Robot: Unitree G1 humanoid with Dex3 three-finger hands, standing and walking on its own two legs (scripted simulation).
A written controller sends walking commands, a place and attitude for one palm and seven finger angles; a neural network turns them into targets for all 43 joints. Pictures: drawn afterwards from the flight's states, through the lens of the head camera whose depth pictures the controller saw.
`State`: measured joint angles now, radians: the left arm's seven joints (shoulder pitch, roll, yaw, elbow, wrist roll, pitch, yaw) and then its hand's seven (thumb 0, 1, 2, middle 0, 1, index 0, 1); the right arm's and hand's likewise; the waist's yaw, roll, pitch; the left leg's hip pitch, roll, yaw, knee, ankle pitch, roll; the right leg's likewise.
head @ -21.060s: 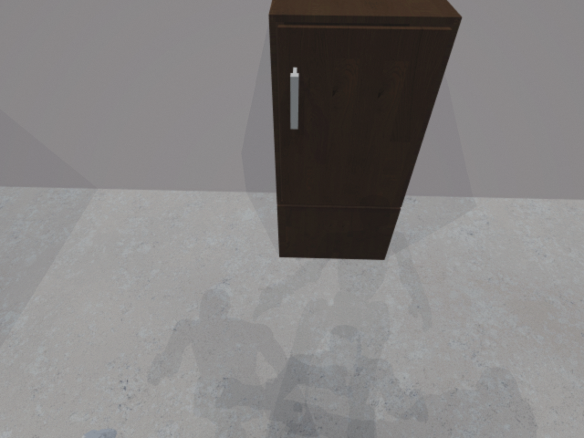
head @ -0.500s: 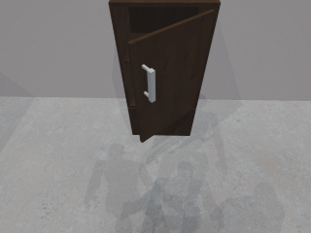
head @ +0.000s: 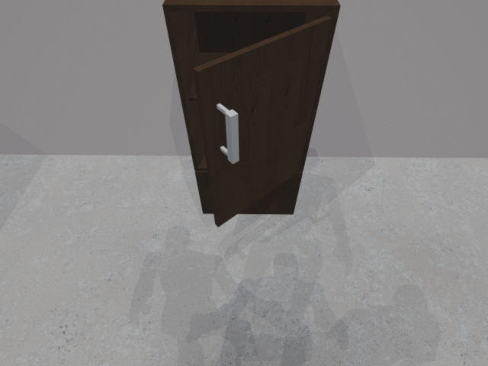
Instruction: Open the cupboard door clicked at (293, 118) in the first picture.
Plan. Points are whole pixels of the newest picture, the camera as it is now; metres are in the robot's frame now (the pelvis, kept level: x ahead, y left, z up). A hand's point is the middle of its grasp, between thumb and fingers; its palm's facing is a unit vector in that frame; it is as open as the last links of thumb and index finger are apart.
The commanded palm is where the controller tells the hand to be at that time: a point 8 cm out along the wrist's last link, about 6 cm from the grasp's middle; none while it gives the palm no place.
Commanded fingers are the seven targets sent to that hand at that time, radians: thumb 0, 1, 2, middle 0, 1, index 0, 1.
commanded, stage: walk to a spot facing it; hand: left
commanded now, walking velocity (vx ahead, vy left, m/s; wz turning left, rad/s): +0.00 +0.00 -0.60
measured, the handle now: (227, 134) +0.62 +0.08 +0.00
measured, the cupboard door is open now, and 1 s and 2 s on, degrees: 40 40 40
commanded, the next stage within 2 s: none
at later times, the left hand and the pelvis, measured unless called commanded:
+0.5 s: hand out of the picture +0.06 +0.16 -0.17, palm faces -0.20 -0.94 -0.26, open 7.3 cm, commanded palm none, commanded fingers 0.00 0.90 0.90 -0.20 -0.30 -0.20 -0.30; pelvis -0.01 -0.03 -0.01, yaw -16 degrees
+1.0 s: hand (196, 337) +0.20 +0.11 -0.17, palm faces -0.52 -0.80 -0.32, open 7.3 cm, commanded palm none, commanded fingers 0.00 0.90 0.90 -0.20 -0.30 -0.20 -0.30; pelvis -0.02 -0.02 -0.03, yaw -34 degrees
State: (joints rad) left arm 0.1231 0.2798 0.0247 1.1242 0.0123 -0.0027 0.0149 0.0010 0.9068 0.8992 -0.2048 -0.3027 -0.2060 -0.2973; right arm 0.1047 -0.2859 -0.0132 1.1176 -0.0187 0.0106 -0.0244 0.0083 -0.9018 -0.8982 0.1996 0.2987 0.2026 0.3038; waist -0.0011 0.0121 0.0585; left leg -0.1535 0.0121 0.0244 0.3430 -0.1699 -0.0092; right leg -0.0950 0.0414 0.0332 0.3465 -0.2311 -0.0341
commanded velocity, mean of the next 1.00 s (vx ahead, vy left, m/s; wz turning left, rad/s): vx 0.00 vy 0.00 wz -0.60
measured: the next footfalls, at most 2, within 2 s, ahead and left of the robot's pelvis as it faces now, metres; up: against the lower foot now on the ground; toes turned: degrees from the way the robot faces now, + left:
left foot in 0.68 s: +0.08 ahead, +0.13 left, +0.00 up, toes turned -25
right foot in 0.94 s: -0.02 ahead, -0.15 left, +0.00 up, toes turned -33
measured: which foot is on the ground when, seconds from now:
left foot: down 0.00-0.26, up 0.28-0.66, down 0.68-0.94, up 0.96-1.00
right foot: down 0.00-0.68, up 0.70-0.92, down 0.94-1.00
